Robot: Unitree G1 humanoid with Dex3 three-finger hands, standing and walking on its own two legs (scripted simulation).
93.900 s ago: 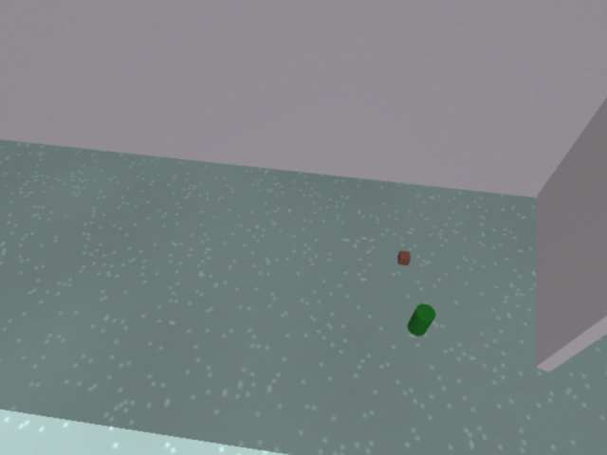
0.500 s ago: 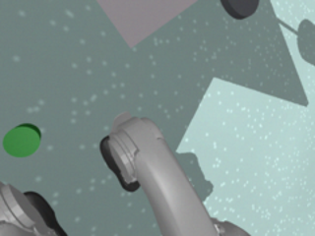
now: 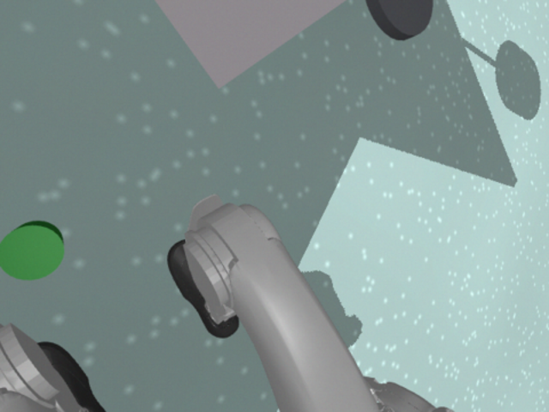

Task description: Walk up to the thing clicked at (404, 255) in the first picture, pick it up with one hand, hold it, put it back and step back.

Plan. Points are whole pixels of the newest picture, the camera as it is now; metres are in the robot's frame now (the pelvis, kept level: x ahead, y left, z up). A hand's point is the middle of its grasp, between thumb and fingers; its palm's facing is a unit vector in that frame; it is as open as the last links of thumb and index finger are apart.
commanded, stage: rest palm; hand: left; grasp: from above
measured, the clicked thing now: out of the picture +0.57 +0.31 -0.32
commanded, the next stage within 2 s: none
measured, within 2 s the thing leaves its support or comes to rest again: neither
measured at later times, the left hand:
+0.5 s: hand out of the picture +0.52 +0.28 -0.25, palm faces -0.02 -0.43 -0.90, open 14.4 cm
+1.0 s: hand out of the picture +0.52 +0.28 -0.24, palm faces -0.02 -0.44 -0.90, open 14.4 cm
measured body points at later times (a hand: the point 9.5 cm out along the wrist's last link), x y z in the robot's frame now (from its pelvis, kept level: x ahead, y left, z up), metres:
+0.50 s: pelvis +0.00 +0.00 +0.00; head +0.34 +0.08 +0.28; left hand +0.52 +0.29 -0.19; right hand -0.04 -0.25 -0.03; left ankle +0.05 +0.14 -0.31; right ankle +0.12 -0.12 -0.31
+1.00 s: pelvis +0.00 +0.00 +0.01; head +0.34 +0.08 +0.29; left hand +0.52 +0.30 -0.19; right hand -0.03 -0.25 -0.03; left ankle +0.05 +0.14 -0.31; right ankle +0.12 -0.12 -0.31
